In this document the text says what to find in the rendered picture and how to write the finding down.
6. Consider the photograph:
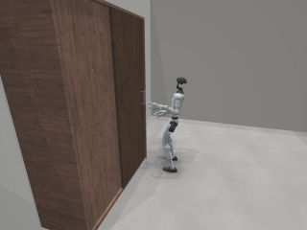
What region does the handle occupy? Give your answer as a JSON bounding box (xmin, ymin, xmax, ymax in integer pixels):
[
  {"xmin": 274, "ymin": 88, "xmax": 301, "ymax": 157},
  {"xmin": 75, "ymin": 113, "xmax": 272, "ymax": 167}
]
[{"xmin": 141, "ymin": 91, "xmax": 146, "ymax": 105}]

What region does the robot right hand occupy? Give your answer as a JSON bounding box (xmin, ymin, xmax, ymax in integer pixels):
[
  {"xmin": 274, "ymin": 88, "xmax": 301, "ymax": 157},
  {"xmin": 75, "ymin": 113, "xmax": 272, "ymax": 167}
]
[{"xmin": 154, "ymin": 110, "xmax": 166, "ymax": 119}]

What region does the left robot forearm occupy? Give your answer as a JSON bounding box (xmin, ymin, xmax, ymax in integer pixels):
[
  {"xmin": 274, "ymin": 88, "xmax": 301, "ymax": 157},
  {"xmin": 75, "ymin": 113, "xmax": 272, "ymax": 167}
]
[{"xmin": 158, "ymin": 104, "xmax": 179, "ymax": 115}]

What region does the left robot upper arm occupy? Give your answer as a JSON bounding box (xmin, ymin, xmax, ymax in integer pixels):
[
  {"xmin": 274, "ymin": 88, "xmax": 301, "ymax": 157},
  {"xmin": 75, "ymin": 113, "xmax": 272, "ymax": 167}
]
[{"xmin": 175, "ymin": 94, "xmax": 182, "ymax": 116}]

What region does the robot shin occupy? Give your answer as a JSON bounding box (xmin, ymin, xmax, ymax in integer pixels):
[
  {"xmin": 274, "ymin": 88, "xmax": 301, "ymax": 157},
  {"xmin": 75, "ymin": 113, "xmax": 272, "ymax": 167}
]
[
  {"xmin": 162, "ymin": 146, "xmax": 174, "ymax": 169},
  {"xmin": 167, "ymin": 141, "xmax": 175, "ymax": 158}
]

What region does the robot left hand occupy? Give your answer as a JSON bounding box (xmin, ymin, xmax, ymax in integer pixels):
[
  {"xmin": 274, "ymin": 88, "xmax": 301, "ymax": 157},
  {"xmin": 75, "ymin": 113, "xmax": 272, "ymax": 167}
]
[{"xmin": 148, "ymin": 102, "xmax": 159, "ymax": 110}]

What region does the left robot shin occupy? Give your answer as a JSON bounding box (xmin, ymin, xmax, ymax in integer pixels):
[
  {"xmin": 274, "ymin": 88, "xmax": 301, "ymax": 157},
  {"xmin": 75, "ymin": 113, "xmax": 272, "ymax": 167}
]
[{"xmin": 162, "ymin": 146, "xmax": 174, "ymax": 169}]

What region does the right robot shin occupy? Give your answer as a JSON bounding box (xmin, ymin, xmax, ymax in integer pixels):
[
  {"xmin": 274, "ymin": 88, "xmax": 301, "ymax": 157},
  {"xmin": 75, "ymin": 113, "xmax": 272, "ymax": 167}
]
[{"xmin": 167, "ymin": 141, "xmax": 175, "ymax": 158}]

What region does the wardrobe door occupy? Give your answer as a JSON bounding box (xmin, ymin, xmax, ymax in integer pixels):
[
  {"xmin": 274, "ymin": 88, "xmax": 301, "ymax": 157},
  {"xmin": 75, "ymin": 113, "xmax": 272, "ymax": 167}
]
[
  {"xmin": 53, "ymin": 0, "xmax": 122, "ymax": 230},
  {"xmin": 108, "ymin": 7, "xmax": 145, "ymax": 189}
]

